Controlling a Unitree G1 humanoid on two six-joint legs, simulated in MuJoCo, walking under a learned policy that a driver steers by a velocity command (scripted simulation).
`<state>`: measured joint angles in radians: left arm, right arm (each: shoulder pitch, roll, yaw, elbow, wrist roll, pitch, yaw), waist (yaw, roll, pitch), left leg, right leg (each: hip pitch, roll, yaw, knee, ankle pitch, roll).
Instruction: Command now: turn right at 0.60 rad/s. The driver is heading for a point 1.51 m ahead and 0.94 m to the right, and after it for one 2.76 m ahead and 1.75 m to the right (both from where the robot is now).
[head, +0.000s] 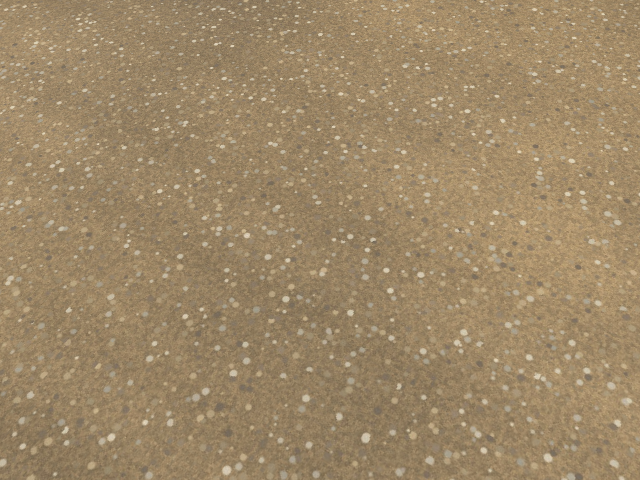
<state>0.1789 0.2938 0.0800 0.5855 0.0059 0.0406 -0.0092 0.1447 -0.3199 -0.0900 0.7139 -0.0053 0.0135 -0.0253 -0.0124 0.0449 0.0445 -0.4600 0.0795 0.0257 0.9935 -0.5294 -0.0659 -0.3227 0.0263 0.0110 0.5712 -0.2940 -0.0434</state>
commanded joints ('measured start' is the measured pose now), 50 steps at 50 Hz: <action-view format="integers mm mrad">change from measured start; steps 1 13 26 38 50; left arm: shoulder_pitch -7 26 -36 -205 52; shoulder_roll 167 184 93 57 108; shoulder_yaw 45 38 7 -14 6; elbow -60 -33 -24 -51 42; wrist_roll -13 -22 -14 -37 -11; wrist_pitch -36 -35 -107 -131 -119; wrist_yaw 16 31 4 -46 -12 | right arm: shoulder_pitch -70 -80 177 285 156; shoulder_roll -109 -75 -89 -162 -79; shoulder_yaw -30 -17 -5 -9 23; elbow -90 -104 -24 57 -50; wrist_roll -3 19 4 38 -7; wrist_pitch -14 -64 -114 -79 -126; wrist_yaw -18 30 23 22 29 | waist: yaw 26 50 -25 -55 -11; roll -160 -220 77 98 -120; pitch -124 -87 46 39 -71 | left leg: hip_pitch -254 -39 441 451 -175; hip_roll -16 -97 171 185 42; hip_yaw -94 -84 -399 -155 -96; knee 185 -301 -843 -799 87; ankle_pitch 54 154 81 583 269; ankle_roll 4 25 257 228 48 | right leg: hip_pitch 241 127 -536 -208 179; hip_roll -268 -192 -73 -41 -199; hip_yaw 330 471 89 -35 347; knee -213 -301 478 -33 -382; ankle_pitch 465 -236 36 208 255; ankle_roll -195 -197 36 12 -241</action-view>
